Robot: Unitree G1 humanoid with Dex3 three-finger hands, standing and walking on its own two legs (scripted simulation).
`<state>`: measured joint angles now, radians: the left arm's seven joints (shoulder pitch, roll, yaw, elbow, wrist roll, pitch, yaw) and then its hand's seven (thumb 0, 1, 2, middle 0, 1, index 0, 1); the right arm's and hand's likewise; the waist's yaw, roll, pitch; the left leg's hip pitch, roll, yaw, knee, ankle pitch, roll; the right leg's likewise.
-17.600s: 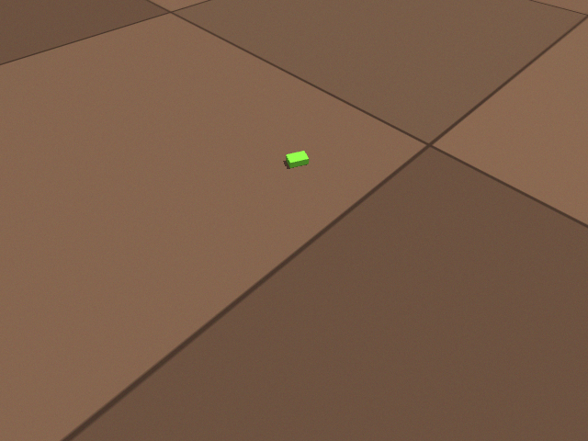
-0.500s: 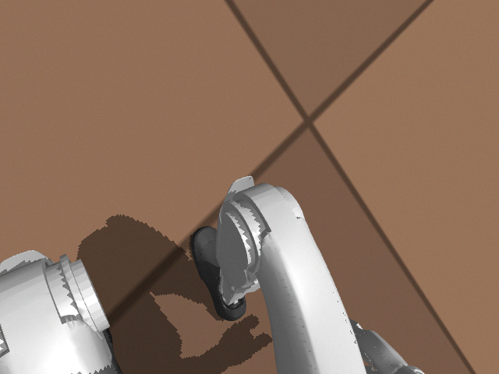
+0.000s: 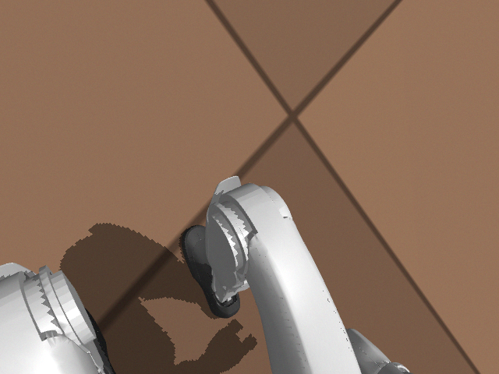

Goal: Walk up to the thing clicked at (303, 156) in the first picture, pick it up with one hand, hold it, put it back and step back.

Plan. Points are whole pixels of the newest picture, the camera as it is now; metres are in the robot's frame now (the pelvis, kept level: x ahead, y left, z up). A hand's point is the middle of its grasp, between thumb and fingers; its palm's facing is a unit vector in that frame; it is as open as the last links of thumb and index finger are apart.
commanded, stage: rest palm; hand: left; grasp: from above
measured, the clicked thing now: out of the picture +0.50 +0.31 -0.29
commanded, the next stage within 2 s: close in 0.14 s
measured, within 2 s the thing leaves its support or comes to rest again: neither
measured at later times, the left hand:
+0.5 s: hand out of the picture +0.48 +0.30 -0.26, palm faces -0.45 -0.10 -0.89, open 12.9 cm
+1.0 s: hand out of the picture +0.47 +0.30 -0.26, palm faces -0.46 -0.09 -0.88, open 10.9 cm
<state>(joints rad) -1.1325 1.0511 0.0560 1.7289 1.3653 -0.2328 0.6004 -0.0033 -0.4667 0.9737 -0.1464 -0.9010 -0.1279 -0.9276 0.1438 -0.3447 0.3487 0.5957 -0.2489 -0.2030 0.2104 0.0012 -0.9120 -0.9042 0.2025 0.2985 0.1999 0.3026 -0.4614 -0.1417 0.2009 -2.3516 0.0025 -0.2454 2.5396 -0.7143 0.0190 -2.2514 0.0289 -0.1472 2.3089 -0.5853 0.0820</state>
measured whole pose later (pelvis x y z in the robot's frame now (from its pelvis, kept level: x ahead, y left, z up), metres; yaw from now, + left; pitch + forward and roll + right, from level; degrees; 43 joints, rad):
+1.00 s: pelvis +0.00 +0.00 +0.00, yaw -1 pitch +28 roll -17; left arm -1.12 1.09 0.04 1.69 1.33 -0.24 0.56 0.00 0.01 0.60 -0.46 -0.66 -0.48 -0.65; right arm 0.14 -0.35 0.38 0.59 -0.25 -0.19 0.20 0.00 -0.90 -0.90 0.20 0.30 0.20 0.30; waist -0.45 -0.16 0.23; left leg -2.35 0.00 -0.26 2.54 -0.71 0.02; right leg -2.24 0.03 -0.16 2.29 -0.58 0.08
